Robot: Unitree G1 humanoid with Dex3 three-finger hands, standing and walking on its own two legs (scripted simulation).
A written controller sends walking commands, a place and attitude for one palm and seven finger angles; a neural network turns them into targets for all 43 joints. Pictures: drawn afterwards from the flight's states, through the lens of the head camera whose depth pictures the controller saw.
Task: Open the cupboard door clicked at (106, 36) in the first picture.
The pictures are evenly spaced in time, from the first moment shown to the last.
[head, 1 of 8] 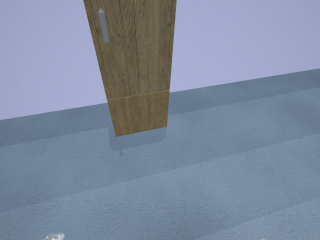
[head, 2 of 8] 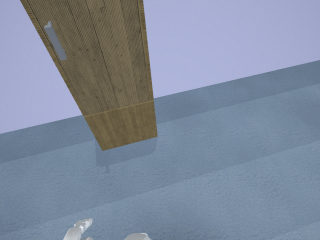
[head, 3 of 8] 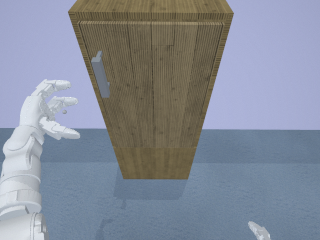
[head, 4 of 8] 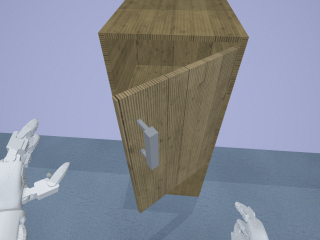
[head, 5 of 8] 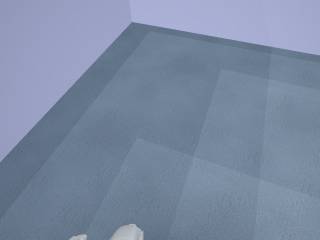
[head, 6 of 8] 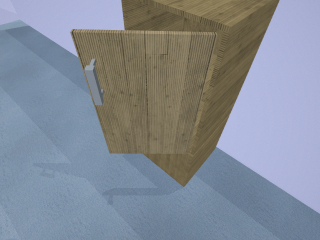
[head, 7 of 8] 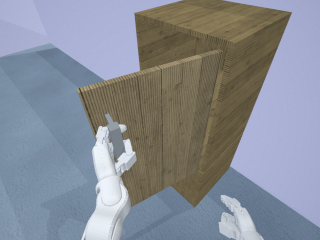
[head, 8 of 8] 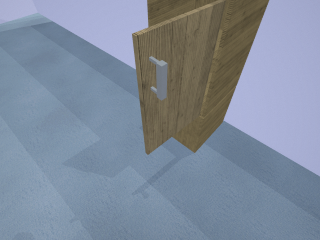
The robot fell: no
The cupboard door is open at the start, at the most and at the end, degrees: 0 85 84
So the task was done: yes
